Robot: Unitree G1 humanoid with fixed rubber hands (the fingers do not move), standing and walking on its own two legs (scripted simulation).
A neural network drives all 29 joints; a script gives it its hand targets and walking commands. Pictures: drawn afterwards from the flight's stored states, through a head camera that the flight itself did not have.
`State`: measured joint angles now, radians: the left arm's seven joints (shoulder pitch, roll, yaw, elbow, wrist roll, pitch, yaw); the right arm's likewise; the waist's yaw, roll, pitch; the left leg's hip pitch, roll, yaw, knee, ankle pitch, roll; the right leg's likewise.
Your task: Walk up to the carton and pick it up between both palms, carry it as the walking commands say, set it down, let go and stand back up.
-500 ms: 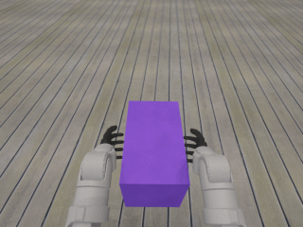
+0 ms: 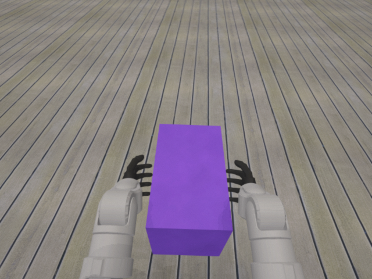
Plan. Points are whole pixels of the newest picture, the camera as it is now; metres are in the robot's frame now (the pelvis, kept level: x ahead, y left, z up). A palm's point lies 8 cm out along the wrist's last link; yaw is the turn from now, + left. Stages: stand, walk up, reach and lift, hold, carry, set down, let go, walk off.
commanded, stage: carry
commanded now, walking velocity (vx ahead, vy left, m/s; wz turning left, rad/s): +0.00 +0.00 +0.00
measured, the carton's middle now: (188, 187) +0.34 +0.00 -0.02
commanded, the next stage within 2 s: hold in 0.28 s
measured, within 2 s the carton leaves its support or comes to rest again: neither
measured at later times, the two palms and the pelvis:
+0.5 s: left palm (132, 192) +0.28 +0.12 +0.06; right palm (248, 193) +0.29 -0.13 +0.04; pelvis +0.00 -0.02 +0.01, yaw +12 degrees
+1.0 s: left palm (148, 195) +0.27 +0.09 +0.06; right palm (265, 189) +0.29 -0.16 +0.06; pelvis -0.02 -0.06 +0.01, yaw +15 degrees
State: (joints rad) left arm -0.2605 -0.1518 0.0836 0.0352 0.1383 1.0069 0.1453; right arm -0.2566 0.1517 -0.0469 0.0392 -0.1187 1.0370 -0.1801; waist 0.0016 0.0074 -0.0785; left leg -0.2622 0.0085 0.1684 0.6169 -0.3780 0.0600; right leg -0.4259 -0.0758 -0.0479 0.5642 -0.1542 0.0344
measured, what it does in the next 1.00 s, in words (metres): shifts its weight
